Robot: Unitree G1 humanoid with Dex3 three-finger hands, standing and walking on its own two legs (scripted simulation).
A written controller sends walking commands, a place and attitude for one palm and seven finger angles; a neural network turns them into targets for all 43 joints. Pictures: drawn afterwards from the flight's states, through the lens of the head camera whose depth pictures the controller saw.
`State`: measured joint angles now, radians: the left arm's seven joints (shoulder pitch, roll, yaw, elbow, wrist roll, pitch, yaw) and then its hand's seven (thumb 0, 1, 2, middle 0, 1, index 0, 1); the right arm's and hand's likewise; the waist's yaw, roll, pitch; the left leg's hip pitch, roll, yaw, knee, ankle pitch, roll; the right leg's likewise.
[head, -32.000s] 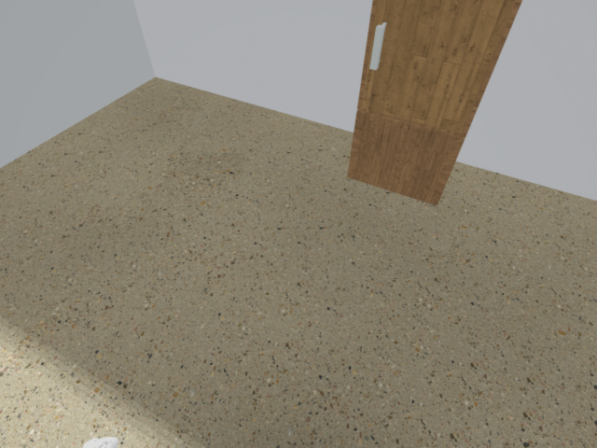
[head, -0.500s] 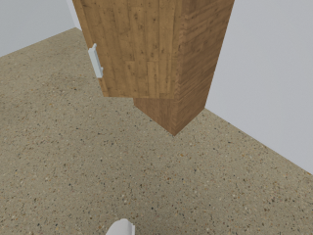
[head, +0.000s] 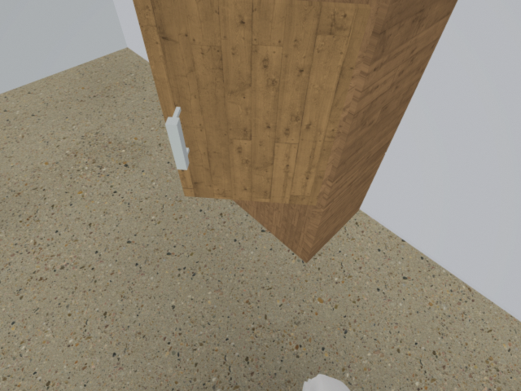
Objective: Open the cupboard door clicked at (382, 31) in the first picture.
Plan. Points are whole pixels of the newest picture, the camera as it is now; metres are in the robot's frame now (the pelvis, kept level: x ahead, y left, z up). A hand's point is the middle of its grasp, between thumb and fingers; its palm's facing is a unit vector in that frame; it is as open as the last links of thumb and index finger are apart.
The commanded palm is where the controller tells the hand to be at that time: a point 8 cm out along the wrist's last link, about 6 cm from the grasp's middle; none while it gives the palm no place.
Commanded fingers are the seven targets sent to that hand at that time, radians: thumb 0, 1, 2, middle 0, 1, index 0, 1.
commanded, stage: come to a stop and stand still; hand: left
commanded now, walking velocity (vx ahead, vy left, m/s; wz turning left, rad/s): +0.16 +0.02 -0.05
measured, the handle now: (180, 138) +0.66 +0.26 -0.07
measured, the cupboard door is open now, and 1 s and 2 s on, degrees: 41 41 41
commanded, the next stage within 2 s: none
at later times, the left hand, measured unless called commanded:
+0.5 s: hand (167, 376) +0.16 +0.18 -0.18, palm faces +0.04 -0.98 -0.19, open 7.3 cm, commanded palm none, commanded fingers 0.00 0.90 0.90 -0.20 -0.30 -0.20 -0.30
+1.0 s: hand out of the picture +0.09 +0.24 -0.16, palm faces +0.00 -0.96 -0.29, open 7.4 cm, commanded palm none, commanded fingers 0.00 0.90 0.90 -0.20 -0.30 -0.20 -0.30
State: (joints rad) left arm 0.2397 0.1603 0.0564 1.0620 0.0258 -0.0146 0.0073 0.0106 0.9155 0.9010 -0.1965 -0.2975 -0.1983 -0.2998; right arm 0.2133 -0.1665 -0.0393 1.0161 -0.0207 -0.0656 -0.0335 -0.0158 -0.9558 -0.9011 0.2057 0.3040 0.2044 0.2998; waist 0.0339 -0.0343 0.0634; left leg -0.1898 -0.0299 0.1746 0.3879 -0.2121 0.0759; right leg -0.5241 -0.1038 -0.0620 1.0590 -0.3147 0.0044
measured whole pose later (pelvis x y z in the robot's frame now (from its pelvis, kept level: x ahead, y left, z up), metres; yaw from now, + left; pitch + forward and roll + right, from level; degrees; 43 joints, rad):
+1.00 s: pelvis +0.06 +0.04 -0.01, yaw -2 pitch -2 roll +1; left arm 0.33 0.21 0.00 0.95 0.02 0.01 0.02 0.01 0.91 0.90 -0.20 -0.30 -0.20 -0.30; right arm 0.24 -0.20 -0.03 0.92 -0.02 0.00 -0.01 0.01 -0.91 -0.90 0.21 0.30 0.20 0.30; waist 0.02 0.04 0.00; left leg -0.24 -0.03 0.12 0.52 -0.26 0.06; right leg -0.29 -0.06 -0.02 0.56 -0.25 0.02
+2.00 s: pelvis +0.07 -0.01 +0.00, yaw -1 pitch -2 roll +1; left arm 0.22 0.23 -0.01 1.09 0.01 -0.02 0.02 0.01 0.90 0.90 -0.20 -0.30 -0.20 -0.30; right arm 0.20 -0.25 -0.01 1.11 -0.01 -0.01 -0.01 0.00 -0.91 -0.90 0.20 0.30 0.20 0.30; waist 0.00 0.03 0.03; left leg -0.14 0.03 0.07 0.35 -0.19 -0.01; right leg -0.17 0.01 -0.07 0.38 -0.19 -0.04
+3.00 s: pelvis +0.08 +0.00 +0.01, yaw -1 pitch -2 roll +0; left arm 0.22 0.24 -0.01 1.11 0.01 -0.02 0.02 0.01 0.90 0.90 -0.20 -0.30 -0.20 -0.30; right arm 0.21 -0.25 0.00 1.14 -0.01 -0.01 -0.02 0.01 -0.91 -0.90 0.20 0.30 0.20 0.30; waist 0.00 0.01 0.02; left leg -0.11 0.03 0.07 0.33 -0.18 -0.01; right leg -0.13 0.01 -0.07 0.34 -0.18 -0.04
